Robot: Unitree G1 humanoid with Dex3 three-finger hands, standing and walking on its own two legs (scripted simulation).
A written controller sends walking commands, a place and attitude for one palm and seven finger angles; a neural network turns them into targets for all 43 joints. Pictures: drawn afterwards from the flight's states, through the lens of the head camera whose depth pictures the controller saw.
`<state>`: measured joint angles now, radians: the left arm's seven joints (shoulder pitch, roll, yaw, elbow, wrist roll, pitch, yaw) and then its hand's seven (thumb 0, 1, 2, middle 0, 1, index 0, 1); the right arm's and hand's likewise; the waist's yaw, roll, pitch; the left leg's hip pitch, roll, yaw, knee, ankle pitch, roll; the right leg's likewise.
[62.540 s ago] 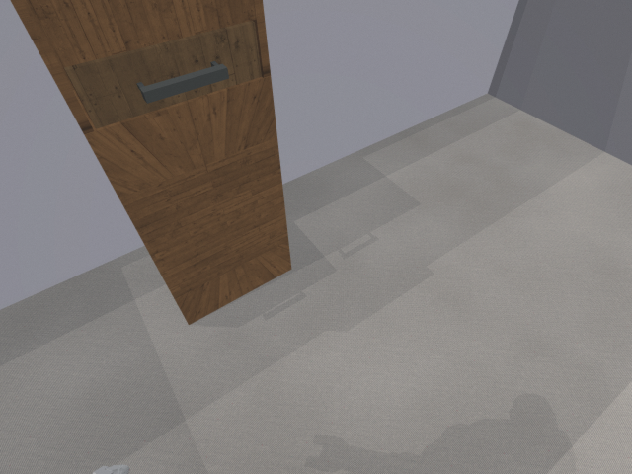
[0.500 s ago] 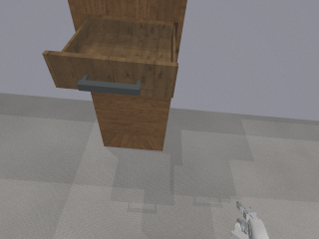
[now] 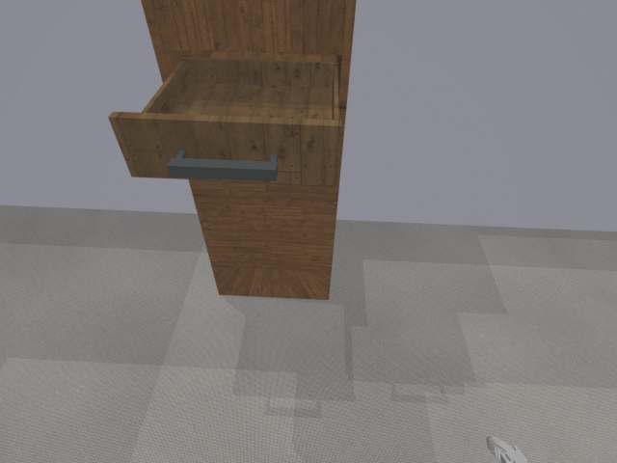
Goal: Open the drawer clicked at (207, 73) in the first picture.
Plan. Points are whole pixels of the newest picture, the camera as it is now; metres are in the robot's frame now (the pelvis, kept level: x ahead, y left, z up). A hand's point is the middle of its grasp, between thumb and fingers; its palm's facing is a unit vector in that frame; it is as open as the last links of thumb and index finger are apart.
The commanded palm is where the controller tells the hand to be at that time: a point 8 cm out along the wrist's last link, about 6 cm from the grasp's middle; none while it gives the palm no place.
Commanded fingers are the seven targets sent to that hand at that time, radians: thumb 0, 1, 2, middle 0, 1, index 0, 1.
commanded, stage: stop stepping back and stand still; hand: left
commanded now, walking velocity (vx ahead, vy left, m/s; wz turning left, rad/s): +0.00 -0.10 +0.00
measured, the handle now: (225, 162) +0.56 +0.17 +0.11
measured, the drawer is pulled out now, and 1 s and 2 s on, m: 0.30 0.30 0.30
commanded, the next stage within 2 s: let the arm hang, fingers relaxed in 0.08 s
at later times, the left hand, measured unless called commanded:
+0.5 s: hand out of the picture +0.05 +0.18 -0.17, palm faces +0.10 -0.98 -0.20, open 7.0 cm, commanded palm none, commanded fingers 0.00 0.90 0.90 -0.20 -0.30 -0.20 -0.30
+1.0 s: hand out of the picture -0.01 +0.19 -0.16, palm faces +0.05 -0.98 -0.20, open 7.3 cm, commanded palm none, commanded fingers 0.00 0.90 0.90 -0.20 -0.30 -0.20 -0.30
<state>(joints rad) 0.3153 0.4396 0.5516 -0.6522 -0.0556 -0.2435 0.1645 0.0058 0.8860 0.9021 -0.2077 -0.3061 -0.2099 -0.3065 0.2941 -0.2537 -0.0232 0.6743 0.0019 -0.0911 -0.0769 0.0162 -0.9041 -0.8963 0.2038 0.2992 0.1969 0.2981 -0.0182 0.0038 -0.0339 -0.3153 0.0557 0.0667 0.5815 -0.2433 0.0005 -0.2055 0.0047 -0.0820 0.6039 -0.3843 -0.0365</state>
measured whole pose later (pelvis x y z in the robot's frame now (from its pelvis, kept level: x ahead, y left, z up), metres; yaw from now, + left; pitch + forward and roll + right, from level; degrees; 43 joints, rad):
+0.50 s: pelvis +0.02 +0.00 +0.00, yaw +2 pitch -2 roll +1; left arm 0.32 0.17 0.06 0.91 0.00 0.07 0.03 -0.01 1.00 0.90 -0.20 -0.30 -0.20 -0.30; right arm 0.24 -0.21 0.00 0.90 -0.04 0.03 -0.02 0.01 -0.91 -0.90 0.20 0.30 0.20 0.30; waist -0.02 -0.03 0.05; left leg -0.28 0.04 0.02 0.63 -0.31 -0.03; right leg -0.16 0.00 -0.10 0.62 -0.42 -0.04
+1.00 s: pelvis -0.01 +0.02 +0.01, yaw +0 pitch -3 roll +0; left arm 0.29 0.12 0.01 1.14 0.00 0.00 0.03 0.00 0.91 0.90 -0.20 -0.30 -0.20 -0.30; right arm 0.30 -0.12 0.00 1.14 -0.02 0.03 -0.03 0.01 -0.91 -0.90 0.20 0.30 0.20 0.30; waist -0.02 0.05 0.04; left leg -0.21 0.03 0.05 0.43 -0.17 0.00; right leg -0.10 0.00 -0.07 0.43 -0.28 -0.02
